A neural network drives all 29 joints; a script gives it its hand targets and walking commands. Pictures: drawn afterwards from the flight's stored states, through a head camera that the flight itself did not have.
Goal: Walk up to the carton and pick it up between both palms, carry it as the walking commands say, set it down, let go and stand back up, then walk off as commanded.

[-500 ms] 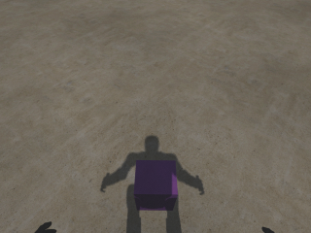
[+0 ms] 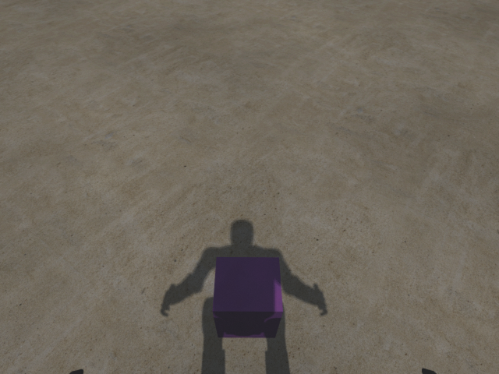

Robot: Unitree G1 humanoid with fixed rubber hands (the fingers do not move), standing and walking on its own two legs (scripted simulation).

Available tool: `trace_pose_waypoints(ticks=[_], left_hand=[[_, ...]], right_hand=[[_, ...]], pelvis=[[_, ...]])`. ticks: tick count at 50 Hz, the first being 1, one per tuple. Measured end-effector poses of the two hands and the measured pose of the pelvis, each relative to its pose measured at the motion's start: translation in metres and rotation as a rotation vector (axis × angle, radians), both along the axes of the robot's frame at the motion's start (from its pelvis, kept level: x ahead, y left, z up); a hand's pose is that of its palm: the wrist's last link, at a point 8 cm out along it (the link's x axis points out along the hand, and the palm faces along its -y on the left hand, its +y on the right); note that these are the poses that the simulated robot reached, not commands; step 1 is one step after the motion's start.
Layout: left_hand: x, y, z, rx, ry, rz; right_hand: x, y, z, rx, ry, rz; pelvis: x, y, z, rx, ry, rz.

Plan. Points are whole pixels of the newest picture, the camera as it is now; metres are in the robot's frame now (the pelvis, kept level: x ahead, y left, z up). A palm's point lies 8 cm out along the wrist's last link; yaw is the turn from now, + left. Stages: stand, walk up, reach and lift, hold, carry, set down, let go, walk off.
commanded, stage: stand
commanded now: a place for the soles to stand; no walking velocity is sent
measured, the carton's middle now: (247, 299) +0.46 +0.00 -0.64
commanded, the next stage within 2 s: reach and lift in 0.10 s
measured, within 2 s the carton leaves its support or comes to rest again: neither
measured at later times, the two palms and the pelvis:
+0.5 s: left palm (98, 349) +0.18 +0.27 -0.12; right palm (414, 359) +0.17 -0.28 -0.12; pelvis +0.01 +0.00 -0.03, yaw +2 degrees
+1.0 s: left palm (132, 291) +0.30 +0.25 -0.16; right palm (372, 296) +0.30 -0.26 -0.17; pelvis -0.06 -0.01 -0.09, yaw +2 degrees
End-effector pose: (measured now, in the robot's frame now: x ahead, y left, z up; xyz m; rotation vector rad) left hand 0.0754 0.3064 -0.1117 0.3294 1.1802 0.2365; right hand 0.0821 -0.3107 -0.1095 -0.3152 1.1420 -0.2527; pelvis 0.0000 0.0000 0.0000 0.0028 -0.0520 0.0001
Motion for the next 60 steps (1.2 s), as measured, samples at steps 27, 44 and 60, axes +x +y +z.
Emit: trace_pose_waypoints(ticks=[27,44,60], left_hand=[[0.114,-0.038,-0.013,-0.087,-0.171,-0.028],[0.189,-0.047,-0.039,-0.126,-0.298,-0.013],[0.274,-0.067,-0.066,-0.142,-0.39,-0.003]], right_hand=[[0.101,0.029,-0.021,0.1,-0.129,0.025],[0.181,0.039,-0.047,0.14,-0.255,0.04],[0.273,0.068,-0.076,0.194,-0.338,0.069]], pelvis=[[0.005,-0.004,-0.035,-0.007,0.19,0.033],[-0.043,-0.007,-0.074,-0.01,0.368,0.035],[-0.076,-0.006,-0.099,-0.014,0.556,0.038]])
